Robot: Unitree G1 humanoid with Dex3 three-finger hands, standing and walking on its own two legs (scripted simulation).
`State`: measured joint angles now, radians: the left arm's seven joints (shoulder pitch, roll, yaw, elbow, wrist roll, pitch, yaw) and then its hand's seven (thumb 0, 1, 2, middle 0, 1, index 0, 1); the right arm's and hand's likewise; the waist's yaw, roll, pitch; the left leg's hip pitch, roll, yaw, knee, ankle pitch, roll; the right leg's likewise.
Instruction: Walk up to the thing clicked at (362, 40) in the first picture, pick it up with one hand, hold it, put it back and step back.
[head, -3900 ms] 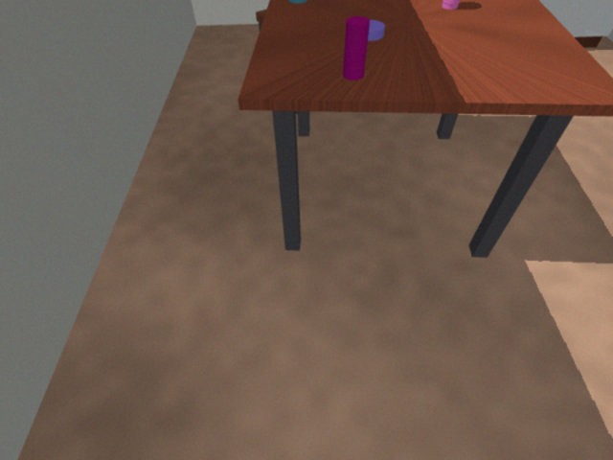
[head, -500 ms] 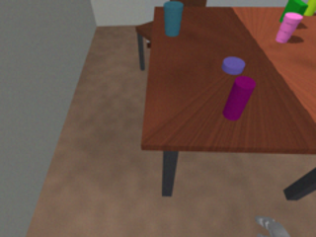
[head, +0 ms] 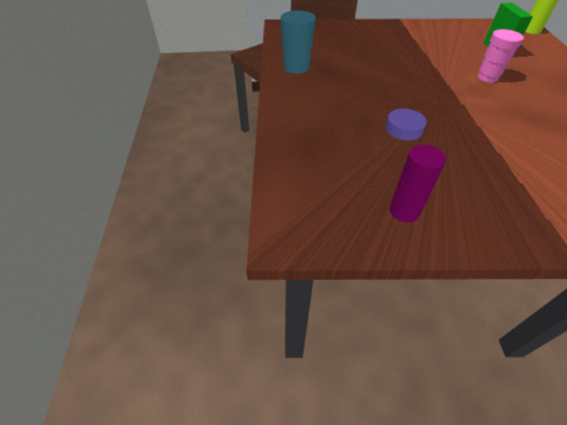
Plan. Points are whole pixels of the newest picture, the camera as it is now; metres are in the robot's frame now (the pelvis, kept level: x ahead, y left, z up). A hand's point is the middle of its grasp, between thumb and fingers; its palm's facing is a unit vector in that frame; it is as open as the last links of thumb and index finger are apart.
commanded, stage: walk up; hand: right
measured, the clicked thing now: (415, 185) +0.48 -0.23 +0.04
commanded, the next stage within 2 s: stand in 0.26 s
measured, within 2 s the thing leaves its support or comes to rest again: neither
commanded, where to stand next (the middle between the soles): +0.04 -0.02 m, yaw +0 degrees
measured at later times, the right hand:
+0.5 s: hand out of the picture +0.11 -0.25 -0.15, palm faces -0.03 +0.94 -0.33, open 7.4 cm
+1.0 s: hand out of the picture +0.11 -0.25 -0.15, palm faces -0.02 +0.94 -0.34, open 7.4 cm
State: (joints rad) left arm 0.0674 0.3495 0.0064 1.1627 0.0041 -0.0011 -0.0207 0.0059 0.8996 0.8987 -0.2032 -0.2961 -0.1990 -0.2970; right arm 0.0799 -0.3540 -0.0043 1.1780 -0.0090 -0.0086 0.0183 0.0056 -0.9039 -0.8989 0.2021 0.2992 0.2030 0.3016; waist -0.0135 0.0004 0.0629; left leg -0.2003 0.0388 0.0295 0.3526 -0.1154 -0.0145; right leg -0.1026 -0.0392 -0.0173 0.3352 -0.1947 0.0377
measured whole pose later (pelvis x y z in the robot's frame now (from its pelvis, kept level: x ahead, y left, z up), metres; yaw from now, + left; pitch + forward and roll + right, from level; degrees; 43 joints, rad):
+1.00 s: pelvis +0.03 +0.00 +0.00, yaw +0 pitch -2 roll +0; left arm 0.10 0.35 0.00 1.13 0.01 -0.01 -0.01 0.01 0.90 0.90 -0.20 -0.30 -0.20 -0.30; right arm 0.08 -0.35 -0.01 1.15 -0.01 0.00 0.01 0.00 -0.90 -0.90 0.20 0.30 0.20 0.30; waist 0.00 0.00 0.05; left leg -0.16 0.03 0.03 0.35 -0.15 -0.01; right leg -0.05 -0.05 -0.02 0.31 -0.22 0.04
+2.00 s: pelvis +0.03 +0.00 +0.00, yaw +0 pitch -2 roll +0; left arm 0.13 0.36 0.00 1.11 0.01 -0.01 -0.01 0.01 0.90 0.90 -0.20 -0.30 -0.20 -0.30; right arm 0.09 -0.35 -0.01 1.13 -0.01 -0.01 0.01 0.00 -0.90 -0.90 0.20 0.30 0.20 0.30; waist 0.00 0.00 0.05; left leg -0.15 0.03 0.03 0.35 -0.16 -0.01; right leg -0.04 -0.05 -0.02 0.31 -0.23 0.04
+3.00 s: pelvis +0.03 +0.00 +0.00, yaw -1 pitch +1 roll +0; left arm 0.16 0.26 0.10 0.75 -0.03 -0.08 0.08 0.00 -0.08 0.15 -0.06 -0.05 -0.06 -0.05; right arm 0.26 -0.30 -0.13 0.51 0.04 -0.05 -0.07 0.00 0.08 -0.17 0.06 0.06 0.06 0.06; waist -0.02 -0.02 0.01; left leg -0.24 0.04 0.05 0.40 -0.18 -0.02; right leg -0.16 -0.04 0.00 0.41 -0.27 0.03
